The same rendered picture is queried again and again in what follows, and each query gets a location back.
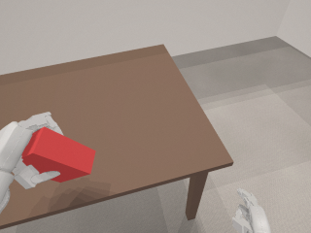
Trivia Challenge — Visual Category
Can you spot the table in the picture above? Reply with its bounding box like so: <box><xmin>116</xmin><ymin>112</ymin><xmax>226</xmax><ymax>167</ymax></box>
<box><xmin>0</xmin><ymin>44</ymin><xmax>234</xmax><ymax>230</ymax></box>

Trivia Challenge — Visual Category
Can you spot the robot left hand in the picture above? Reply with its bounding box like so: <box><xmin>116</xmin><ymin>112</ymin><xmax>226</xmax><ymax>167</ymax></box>
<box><xmin>0</xmin><ymin>112</ymin><xmax>63</xmax><ymax>189</ymax></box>

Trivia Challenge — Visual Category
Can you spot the robot right hand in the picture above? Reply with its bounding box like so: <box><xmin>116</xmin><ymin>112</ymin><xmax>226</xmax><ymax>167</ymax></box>
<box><xmin>232</xmin><ymin>187</ymin><xmax>271</xmax><ymax>233</ymax></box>

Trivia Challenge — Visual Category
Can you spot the robot left forearm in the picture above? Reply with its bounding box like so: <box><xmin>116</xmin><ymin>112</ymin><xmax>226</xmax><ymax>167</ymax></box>
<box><xmin>0</xmin><ymin>170</ymin><xmax>15</xmax><ymax>214</ymax></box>

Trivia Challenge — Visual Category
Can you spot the sponge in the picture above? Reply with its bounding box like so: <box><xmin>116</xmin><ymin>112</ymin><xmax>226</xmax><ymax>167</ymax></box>
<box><xmin>21</xmin><ymin>126</ymin><xmax>96</xmax><ymax>183</ymax></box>

